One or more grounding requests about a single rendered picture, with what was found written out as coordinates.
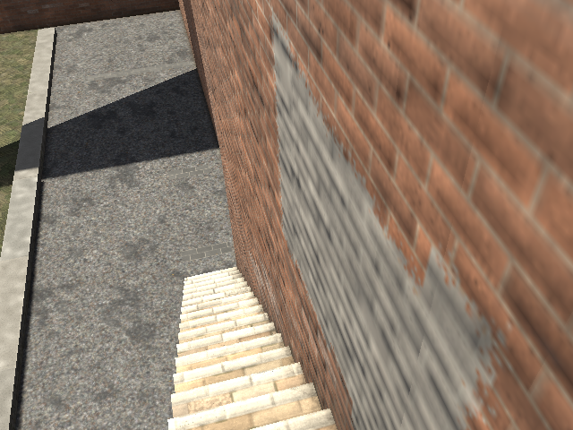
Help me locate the stairs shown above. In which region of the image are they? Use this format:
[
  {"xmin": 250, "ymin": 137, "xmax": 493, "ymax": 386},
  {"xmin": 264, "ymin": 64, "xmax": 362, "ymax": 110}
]
[{"xmin": 167, "ymin": 267, "xmax": 337, "ymax": 430}]

